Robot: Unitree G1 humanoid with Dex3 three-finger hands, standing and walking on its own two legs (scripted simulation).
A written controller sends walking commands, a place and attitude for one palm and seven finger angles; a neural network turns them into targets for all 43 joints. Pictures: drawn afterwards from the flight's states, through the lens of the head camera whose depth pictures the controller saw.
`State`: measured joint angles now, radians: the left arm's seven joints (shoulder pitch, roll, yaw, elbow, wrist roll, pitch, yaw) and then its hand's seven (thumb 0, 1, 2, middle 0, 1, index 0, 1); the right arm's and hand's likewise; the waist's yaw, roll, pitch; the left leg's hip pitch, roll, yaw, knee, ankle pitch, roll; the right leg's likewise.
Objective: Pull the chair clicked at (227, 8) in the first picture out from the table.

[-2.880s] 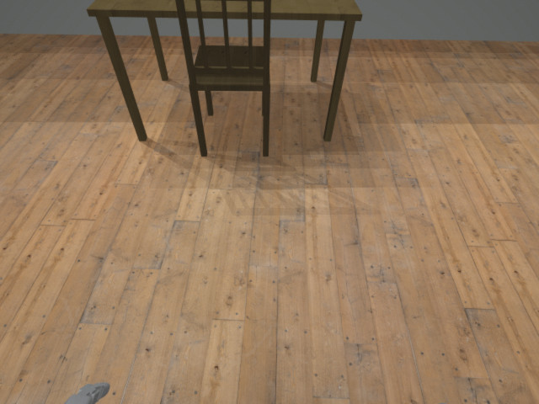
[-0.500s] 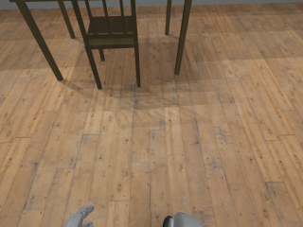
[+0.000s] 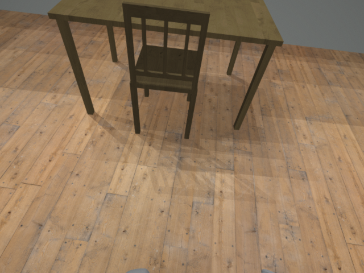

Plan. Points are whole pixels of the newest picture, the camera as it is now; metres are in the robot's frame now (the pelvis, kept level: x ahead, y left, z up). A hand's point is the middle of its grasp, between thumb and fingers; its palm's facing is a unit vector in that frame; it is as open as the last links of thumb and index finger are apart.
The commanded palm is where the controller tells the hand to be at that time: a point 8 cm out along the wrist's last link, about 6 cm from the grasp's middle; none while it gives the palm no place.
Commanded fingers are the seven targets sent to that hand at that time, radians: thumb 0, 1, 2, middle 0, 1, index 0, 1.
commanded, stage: walk to a spot facing it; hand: left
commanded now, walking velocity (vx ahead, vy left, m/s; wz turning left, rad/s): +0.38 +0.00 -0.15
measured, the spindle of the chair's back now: (165, 49) +1.08 +0.18 -0.09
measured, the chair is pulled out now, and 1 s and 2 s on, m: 0.00 0.00 0.00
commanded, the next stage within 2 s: turn to face it in 0.44 s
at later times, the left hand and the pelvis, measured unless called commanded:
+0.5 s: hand (150, 189) +0.37 +0.12 -0.16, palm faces -0.16 -0.97 -0.20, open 7.4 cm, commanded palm none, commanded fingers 0.00 0.90 0.90 -0.20 -0.30 -0.20 -0.30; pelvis +0.22 -0.04 -0.01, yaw -7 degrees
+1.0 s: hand (145, 191) +0.37 +0.14 -0.18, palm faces +0.02 -0.99 -0.13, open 7.3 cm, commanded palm none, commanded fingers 0.00 0.90 0.90 -0.20 -0.30 -0.20 -0.30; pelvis +0.35 -0.03 +0.01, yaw -2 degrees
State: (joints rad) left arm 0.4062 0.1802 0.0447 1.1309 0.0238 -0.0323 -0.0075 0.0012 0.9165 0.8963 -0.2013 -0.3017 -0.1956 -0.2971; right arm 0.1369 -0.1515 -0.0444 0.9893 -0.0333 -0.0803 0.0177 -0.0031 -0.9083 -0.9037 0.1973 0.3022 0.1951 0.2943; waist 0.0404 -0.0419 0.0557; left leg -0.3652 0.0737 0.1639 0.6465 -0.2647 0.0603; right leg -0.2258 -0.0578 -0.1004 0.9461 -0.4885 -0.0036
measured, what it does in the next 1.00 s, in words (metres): walks ahead: right foot, then left foot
